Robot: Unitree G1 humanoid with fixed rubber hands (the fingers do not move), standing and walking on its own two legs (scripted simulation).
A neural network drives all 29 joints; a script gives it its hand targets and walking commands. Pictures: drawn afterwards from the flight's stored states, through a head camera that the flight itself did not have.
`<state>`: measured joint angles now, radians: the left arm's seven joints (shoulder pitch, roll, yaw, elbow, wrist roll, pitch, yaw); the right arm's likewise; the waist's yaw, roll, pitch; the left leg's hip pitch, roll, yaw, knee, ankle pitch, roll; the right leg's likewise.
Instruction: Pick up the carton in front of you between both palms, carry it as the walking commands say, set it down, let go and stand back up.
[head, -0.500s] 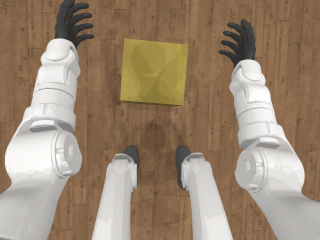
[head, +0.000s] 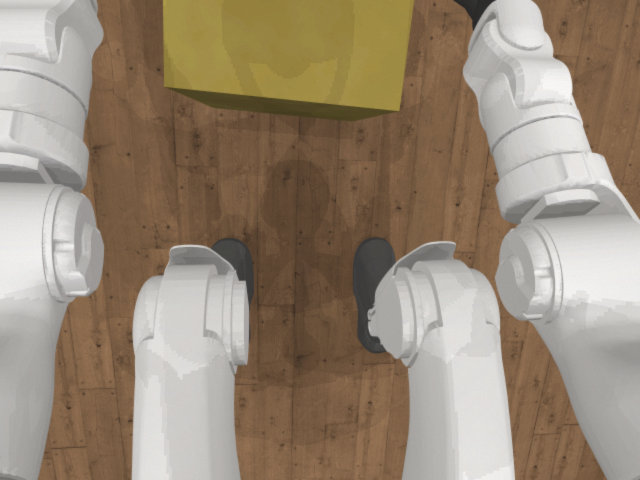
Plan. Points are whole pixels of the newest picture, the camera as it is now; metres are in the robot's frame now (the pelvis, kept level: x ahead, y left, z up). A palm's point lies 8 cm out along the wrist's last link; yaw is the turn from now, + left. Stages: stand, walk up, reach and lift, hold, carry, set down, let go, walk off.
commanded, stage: reach and lift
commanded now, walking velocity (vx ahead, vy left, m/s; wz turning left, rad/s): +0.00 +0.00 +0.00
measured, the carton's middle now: (290, 17) +0.55 +0.04 -0.28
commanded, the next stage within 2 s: none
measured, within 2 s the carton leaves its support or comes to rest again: leaves its support in 0.90 s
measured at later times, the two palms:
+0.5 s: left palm out of the picture +0.56 +0.20 -0.20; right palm (476, 12) +0.55 -0.15 -0.20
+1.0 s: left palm out of the picture +0.56 +0.18 -0.20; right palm (459, 0) +0.56 -0.13 -0.19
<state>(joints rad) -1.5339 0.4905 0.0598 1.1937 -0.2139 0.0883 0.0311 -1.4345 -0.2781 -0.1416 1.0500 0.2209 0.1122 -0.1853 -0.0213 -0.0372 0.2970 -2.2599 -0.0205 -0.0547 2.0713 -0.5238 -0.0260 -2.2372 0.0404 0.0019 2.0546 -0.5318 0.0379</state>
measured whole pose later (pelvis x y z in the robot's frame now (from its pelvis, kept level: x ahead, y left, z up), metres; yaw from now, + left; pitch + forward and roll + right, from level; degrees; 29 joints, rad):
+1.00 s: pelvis +0.00 +0.00 -0.04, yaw +0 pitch +36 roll -1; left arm -1.53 0.36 0.07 1.13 -0.12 0.17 0.09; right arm -1.47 -0.22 -0.25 1.03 0.12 0.16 -0.17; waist -0.01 -0.04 0.37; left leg -2.28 -0.01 -0.03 2.23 -0.57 -0.01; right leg -2.26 0.06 0.03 2.21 -0.57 0.06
